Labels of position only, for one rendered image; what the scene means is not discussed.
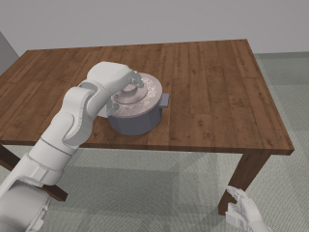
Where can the table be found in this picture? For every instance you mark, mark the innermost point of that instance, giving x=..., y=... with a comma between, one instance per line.
x=219, y=102

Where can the lid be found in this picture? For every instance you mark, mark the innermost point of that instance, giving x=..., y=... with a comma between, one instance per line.
x=141, y=101

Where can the robot right forearm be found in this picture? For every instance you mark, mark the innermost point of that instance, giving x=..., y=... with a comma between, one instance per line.
x=257, y=226

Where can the left robot upper arm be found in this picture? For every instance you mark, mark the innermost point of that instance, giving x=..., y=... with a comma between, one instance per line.
x=23, y=208

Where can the robot left forearm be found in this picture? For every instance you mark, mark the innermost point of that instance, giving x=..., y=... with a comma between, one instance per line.
x=70, y=127

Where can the robot left hand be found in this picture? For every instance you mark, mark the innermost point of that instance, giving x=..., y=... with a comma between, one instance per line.
x=113, y=77

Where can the knob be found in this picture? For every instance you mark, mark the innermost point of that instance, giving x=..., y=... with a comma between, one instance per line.
x=130, y=89

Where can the robot right hand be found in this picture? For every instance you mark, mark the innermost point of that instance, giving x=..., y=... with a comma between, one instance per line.
x=239, y=216

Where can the pot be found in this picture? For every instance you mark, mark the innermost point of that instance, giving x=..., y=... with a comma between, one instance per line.
x=143, y=123

